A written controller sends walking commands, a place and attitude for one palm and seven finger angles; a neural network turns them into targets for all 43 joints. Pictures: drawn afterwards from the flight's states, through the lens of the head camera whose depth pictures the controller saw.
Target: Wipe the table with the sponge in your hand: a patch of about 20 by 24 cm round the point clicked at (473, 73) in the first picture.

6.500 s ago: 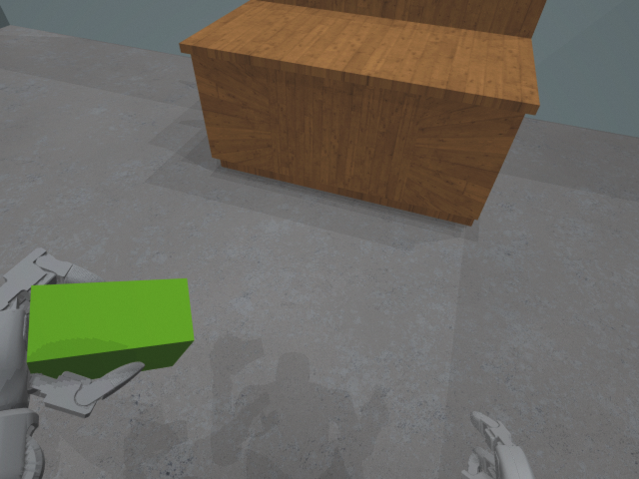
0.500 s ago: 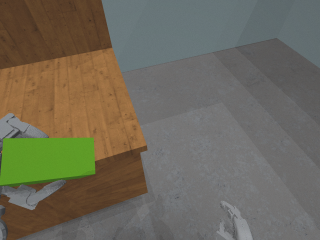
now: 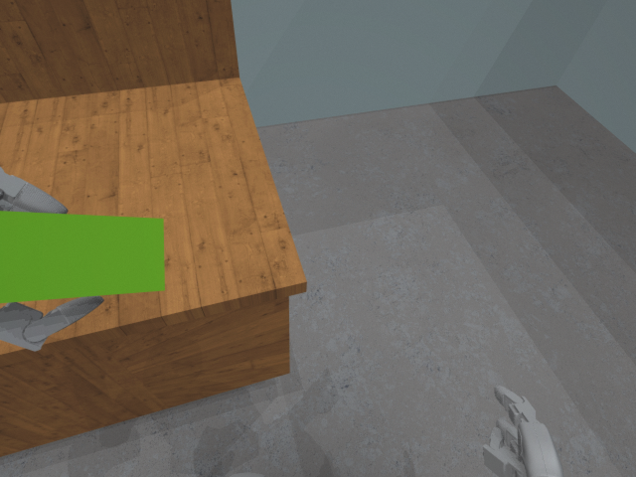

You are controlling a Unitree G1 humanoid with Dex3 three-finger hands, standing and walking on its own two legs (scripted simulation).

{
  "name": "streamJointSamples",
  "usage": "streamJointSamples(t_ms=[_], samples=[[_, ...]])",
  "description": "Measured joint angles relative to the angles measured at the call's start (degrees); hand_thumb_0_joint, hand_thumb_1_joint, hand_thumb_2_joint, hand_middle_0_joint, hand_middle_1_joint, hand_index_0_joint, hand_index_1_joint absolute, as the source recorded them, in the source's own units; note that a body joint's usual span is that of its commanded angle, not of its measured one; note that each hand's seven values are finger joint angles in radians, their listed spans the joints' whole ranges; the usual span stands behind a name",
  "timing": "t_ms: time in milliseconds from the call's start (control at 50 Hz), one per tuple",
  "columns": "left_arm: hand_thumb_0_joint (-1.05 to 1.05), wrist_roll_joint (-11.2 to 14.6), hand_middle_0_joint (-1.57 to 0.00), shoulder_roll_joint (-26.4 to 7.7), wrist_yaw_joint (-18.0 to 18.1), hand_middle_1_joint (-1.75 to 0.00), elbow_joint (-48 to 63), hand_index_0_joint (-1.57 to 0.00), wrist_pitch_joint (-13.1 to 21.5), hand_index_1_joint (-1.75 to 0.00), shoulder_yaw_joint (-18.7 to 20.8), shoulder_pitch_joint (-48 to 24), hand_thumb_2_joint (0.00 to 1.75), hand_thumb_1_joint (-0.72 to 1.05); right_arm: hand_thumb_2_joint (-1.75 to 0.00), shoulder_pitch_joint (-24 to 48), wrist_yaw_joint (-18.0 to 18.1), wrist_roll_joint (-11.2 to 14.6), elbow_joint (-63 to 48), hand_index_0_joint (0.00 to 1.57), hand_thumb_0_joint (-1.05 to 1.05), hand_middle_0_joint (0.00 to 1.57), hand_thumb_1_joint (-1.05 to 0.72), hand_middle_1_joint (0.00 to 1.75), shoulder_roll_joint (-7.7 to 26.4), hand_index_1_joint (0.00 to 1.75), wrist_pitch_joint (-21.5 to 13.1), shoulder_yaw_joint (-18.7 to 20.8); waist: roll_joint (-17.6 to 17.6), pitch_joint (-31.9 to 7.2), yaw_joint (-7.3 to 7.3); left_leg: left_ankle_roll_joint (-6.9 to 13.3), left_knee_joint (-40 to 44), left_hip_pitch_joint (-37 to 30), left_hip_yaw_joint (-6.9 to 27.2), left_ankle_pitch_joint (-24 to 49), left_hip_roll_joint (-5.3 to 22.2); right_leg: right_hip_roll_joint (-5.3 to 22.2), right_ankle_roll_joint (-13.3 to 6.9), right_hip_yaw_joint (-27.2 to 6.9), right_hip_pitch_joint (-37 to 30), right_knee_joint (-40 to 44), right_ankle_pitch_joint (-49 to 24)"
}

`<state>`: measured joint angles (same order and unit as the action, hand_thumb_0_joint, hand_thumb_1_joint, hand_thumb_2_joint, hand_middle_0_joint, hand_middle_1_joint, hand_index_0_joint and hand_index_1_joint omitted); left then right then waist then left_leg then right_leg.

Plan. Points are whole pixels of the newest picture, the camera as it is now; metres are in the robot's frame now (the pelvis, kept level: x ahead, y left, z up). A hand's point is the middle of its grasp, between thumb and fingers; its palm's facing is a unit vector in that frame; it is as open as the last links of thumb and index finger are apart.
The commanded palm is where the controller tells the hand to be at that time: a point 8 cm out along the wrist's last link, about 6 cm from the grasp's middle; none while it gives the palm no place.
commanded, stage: come to a stop and stand still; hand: left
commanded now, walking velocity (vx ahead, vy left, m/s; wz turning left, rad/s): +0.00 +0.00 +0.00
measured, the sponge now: (96, 258) +0.26 +0.24 +0.18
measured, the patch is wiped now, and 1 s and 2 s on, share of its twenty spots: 0.00 0.00 0.00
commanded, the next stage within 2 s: look again from close up in 0.66 s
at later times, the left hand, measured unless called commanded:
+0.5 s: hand out of the picture +0.18 +0.35 +0.19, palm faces +0.51 -0.81 -0.28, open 10.4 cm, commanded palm +0.12 +0.36 +0.18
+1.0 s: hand out of the picture +0.20 +0.32 +0.16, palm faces +0.44 -0.83 -0.35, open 10.4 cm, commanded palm +0.14 +0.35 +0.18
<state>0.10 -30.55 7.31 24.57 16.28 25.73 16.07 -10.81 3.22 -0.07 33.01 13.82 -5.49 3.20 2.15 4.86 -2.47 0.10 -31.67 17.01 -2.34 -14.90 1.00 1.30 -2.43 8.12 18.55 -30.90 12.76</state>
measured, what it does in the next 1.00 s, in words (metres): shifts its weight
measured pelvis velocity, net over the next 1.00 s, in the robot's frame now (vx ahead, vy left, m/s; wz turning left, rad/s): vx -0.01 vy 0.07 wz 0.03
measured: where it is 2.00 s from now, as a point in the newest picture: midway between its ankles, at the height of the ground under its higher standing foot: outside the picture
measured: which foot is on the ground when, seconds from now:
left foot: down 0.00-1.00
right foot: down 0.00-1.00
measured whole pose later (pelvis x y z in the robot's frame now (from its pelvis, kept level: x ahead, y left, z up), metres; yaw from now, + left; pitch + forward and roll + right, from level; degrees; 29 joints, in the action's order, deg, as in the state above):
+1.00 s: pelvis -0.01 +0.07 +0.01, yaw +2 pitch +0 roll -1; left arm -0.1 -18.3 6.2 20.9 13.0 18.6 21.9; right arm -12.8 1.1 -0.8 34.1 10.7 -6.8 -1.7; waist 0.4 0.2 -2.3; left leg 4.9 -22.0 12.6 -2.7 -9.4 -4.3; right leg -0.8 1.0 -1.8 9.6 -20.6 10.6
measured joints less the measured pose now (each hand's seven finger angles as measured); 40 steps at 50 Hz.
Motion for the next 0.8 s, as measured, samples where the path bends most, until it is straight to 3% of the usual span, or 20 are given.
streamJointSamples(t_ms=[40, 80, 160, 200, 260, 360, 440, 520, 600, 680, 800], samples=[[-0.01, 1.54, -0.68, 0.42, 0.40, -1.37, -5.29, -0.70, 0.14, -1.36, 2.66, -3.01, 1.00, -0.52, -0.90, 0.10, -1.08, 0.69, 0.67, 0.19, 0.01, 0.19, -0.91, 0.30, -0.94, 0.30, -0.53, -1.15, 0.89, 0.09, 0.23, 1.18, 1.12, -1.12, -1.10, 0.52, -0.91, 0.78, 0.78, -1.09, -0.80, 1.06, -1.20], [-0.01, 2.54, -0.68, 3.10, 0.84, -1.37, -6.89, -0.70, -0.88, -1.36, 2.98, -1.99, 1.00, -0.52, -0.90, -1.00, -2.20, 0.77, -0.15, 0.20, 0.01, 0.19, -0.91, 0.30, -1.35, 0.30, -1.39, -2.04, 0.50, -0.72, 0.78, 2.24, 1.84, -1.72, -2.17, 1.17, -1.57, 1.35, 1.68, -2.16, -1.17, 1.89, -2.18], [-0.01, 2.11, -0.68, 10.03, -0.16, -1.37, -3.43, -0.70, -1.28, -1.36, -4.17, 4.04, 1.00, -0.52, -0.90, -3.54, -3.78, 0.89, -0.80, 0.20, 0.01, 0.20, -0.91, 0.30, -2.23, 0.30, -3.33, -3.00, -1.01, -1.22, 1.00, 4.39, 2.19, -2.35, -3.12, 1.59, -3.08, 1.95, 2.44, -4.42, -1.23, 0.87, 0.57], [-0.01, 1.18, -0.68, 11.67, -1.24, -1.37, -1.56, -0.70, -1.01, -1.36, -8.07, 6.35, 1.00, -0.52, -0.90, -4.34, -4.07, 0.71, -0.26, 0.20, 0.01, 0.20, -0.91, 0.30, -3.21, 0.30, -3.71, -3.79, -0.93, -1.04, 0.89, 5.11, 2.47, -2.61, -2.97, 2.03, -3.93, 1.88, 2.48, -5.73, -1.43, 0.61, 1.33], [-0.01, 0.23, -0.68, 10.24, -2.33, -1.37, -0.52, -0.70, -0.51, -1.36, -9.47, 7.10, 1.00, -0.52, -0.90, -4.81, -3.97, 0.05, 0.71, 0.20, 0.01, 0.20, -0.90, 0.30, -5.04, 0.30, -3.61, -5.21, -0.07, -0.64, 0.42, 5.67, 2.89, -2.85, -2.40, 2.80, -4.84, 1.59, 2.44, -7.15, -1.66, 0.21, 2.44], [-0.01, 0.57, -0.68, 6.82, -1.92, -1.37, -2.89, -0.70, -0.21, -1.36, -4.10, 2.59, 1.00, -0.52, -0.90, -4.53, -3.92, -0.50, 1.31, 0.20, 0.01, 0.20, -0.90, 0.30, -6.67, 0.30, -3.84, -6.35, 0.30, -0.94, -1.02, 5.78, 4.05, -2.79, -1.77, 4.05, -5.28, 0.54, 1.95, -7.62, -3.15, -0.28, 4.09], [-0.01, 1.24, -0.68, 8.95, -0.73, -1.37, -3.78, -0.70, -0.17, -1.36, -1.98, -0.04, 1.00, -0.52, -0.90, -3.47, -4.48, -0.52, 1.51, 0.20, 0.01, 0.20, -0.90, 0.30, -5.73, 0.30, -4.60, -6.06, -0.49, -2.16, -1.75, 5.54, 5.45, -2.47, -1.94, 4.95, -5.24, -0.35, 2.20, -8.00, -5.73, 3.71, 1.33], [-0.01, 0.58, -0.68, 12.56, -0.63, -1.37, -3.81, -0.70, -0.91, -1.36, -5.48, 0.40, 1.00, -0.52, -0.90, -2.44, -4.59, -0.54, 1.34, 0.20, 0.01, 0.20, -0.90, 0.30, -4.00, 0.30, -4.87, -5.20, -1.35, -3.00, -1.34, 4.89, 7.69, -3.06, -1.73, 6.07, -5.47, -0.93, 2.13, -9.18, -6.66, 6.57, 0.08], [-0.01, -0.21, -0.68, 13.15, -1.29, -1.37, -4.15, -0.70, -2.01, -1.36, -8.18, 3.06, 1.00, -0.52, -0.90, -1.55, -3.93, -0.69, 0.64, 0.20, 0.01, 0.20, -0.90, 0.30, -3.07, 0.30, -4.07, -4.67, -0.93, -3.49, -0.14, 5.10, 8.74, -3.51, -1.82, 6.53, -5.90, -1.13, 2.49, -10.50, -7.10, 7.80, -1.79], [-0.01, -0.39, -0.68, 11.02, -1.74, -1.37, -3.41, -0.70, -2.79, -1.36, -7.28, 5.09, 1.00, -0.52, -0.90, -1.48, -2.98, -0.93, -0.38, 0.20, 0.01, 0.20, -0.90, 0.30, -2.81, 0.30, -3.37, -4.37, -0.17, -3.24, 0.71, 5.46, 9.41, -3.95, -1.69, 6.78, -6.14, -1.22, 2.23, -10.92, -7.25, 7.78, -1.89], [-0.01, 0.20, -0.68, 9.39, -1.07, -1.37, -0.81, -0.70, -2.24, -1.36, -4.56, 5.41, 1.00, -0.52, -0.90, -2.25, -2.45, -1.07, -0.21, 0.20, 0.01, 0.20, -0.90, 0.30, -2.54, 0.30, -2.86, -4.43, 0.12, -2.94, 0.18, 5.36, 10.11, -4.34, -1.07, 6.90, -6.22, -1.24, 2.21, -10.53, -7.77, 8.47, -2.16]])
